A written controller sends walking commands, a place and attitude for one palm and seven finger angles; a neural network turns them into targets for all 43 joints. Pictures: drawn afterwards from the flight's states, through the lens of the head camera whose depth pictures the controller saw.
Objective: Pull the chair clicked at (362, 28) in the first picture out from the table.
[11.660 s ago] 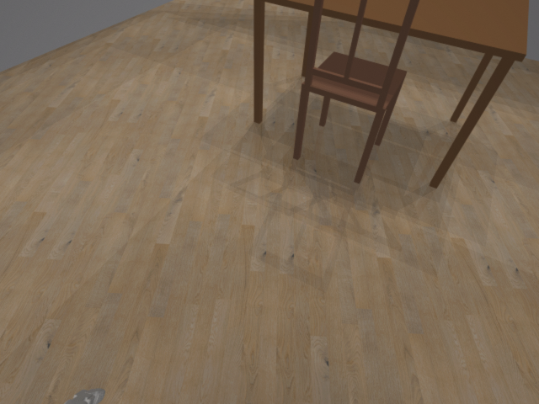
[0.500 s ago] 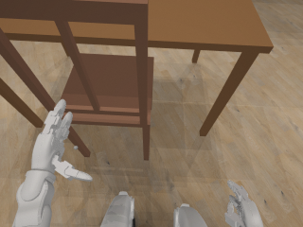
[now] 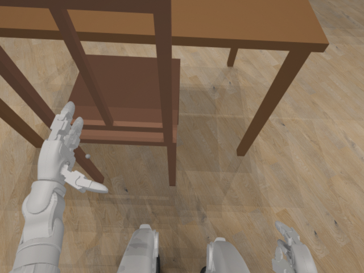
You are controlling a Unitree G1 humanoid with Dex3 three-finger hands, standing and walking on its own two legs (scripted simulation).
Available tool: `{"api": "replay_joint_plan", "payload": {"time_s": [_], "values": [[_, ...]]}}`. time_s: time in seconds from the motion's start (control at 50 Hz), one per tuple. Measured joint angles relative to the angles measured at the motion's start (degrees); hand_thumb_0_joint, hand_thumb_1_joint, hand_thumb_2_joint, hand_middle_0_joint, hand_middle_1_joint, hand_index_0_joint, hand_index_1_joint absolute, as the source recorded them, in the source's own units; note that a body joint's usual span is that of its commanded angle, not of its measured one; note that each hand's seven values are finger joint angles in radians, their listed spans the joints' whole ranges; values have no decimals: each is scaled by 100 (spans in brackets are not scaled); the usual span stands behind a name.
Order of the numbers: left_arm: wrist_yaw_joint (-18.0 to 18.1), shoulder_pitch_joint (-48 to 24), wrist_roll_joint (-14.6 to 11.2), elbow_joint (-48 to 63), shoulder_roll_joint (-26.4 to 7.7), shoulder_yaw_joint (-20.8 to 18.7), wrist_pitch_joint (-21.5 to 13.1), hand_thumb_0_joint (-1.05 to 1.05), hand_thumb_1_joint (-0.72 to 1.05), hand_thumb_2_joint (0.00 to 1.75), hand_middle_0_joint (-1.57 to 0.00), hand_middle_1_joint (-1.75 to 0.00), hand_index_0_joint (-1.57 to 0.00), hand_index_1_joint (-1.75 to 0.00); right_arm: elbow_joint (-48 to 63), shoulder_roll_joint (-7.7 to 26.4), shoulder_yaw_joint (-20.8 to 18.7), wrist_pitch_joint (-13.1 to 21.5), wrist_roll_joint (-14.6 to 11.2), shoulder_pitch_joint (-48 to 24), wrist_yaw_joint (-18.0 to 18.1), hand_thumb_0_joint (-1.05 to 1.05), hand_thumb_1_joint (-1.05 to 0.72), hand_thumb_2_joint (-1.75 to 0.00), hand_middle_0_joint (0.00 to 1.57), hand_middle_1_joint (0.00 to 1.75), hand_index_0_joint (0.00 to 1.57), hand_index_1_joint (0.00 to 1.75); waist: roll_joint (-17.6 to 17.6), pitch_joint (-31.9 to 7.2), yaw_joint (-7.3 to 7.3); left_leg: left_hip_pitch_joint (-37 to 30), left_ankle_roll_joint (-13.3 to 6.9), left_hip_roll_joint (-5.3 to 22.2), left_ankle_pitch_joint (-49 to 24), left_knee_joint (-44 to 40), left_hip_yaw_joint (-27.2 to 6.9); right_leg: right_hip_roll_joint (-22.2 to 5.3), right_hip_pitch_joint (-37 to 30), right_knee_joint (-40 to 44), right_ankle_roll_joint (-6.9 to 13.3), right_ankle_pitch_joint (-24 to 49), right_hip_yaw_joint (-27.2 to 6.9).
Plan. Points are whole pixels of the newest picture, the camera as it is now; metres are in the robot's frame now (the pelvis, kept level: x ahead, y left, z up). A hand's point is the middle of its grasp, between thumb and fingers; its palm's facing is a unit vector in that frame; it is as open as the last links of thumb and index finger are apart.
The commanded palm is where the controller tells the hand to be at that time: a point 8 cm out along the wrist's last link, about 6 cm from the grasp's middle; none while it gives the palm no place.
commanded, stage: aim the fingers beside a spindle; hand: left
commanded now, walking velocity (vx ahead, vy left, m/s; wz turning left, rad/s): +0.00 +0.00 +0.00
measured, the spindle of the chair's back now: (90, 81) +0.51 +0.25 +0.07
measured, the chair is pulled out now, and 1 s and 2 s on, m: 0.00 0.00 0.00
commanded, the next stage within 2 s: push the fingers through the gap in 0.84 s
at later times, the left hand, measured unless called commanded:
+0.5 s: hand (90, 147) +0.36 +0.22 +0.03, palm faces +0.04 -1.00 -0.03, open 16.9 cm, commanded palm +0.34 +0.27 +0.03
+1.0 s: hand (89, 149) +0.36 +0.22 +0.03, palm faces +0.05 -1.00 -0.03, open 16.9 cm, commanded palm +0.34 +0.27 +0.03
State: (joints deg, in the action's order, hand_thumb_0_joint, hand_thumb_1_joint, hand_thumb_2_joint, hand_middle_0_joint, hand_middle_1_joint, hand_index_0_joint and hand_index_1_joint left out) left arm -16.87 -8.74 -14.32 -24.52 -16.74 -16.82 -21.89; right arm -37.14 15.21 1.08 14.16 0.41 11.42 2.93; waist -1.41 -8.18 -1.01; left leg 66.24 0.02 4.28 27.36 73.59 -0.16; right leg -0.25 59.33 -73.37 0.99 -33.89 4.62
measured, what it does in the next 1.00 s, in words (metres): stands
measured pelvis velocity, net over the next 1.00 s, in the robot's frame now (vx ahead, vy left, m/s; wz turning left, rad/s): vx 0.00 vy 0.00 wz -0.01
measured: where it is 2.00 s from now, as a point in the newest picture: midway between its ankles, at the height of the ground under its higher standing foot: outside the picture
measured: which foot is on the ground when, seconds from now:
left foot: down 0.00-1.00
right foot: down 0.00-1.00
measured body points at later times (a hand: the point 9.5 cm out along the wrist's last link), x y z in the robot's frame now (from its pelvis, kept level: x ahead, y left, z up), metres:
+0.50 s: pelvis +0.00 +0.00 -0.01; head +0.11 +0.01 +0.43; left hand +0.36 +0.28 +0.03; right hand +0.13 -0.25 -0.11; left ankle +0.07 +0.12 -0.62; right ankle +0.01 -0.11 -0.62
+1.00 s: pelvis +0.00 +0.00 -0.01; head +0.11 +0.01 +0.43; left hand +0.35 +0.28 +0.03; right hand +0.15 -0.25 -0.11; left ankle +0.07 +0.12 -0.62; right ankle +0.01 -0.11 -0.62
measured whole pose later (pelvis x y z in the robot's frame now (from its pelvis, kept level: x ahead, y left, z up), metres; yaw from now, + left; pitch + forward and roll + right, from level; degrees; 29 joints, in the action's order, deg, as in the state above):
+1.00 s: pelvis +0.00 +0.00 -0.01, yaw -1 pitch +22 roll -3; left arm -17.0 -13.7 -13.5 -31.0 -17.7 -18.6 -23.5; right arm -36.7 15.2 1.1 10.7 0.3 11.6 2.2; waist -1.4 -8.9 -1.6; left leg 68.9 -0.2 4.4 28.0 75.2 0.0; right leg 0.0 62.1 -74.8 0.7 -34.3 4.1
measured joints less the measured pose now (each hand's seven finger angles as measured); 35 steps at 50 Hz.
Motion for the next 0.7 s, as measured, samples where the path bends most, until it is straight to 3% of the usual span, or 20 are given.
{"api": "replay_joint_plan", "payload": {"time_s": [0.32, 0.7], "values": [[16, -847, 140, -862, -161, -207, -95, -2, -50, 30, -6, -8, -6, -8, -85, 36, -16, -206, 15, 100, -45, 1, -90, -90, 20, 30, 21, 30, -4, -32, -115, 383, -24, 26, 37, 214, 28, 19, 403, -222, -16, -27, -45], [-38, -552, 71, -649, -95, -128, -237, -2, -50, 30, -6, -8, -6, -8, -54, 34, -30, -275, -18, 38, -45, 1, -90, -90, 20, 30, 21, 30, 1, -43, -52, 313, -30, 11, 49, 184, -9, 20, 297, -148, -28, -25, -16]]}}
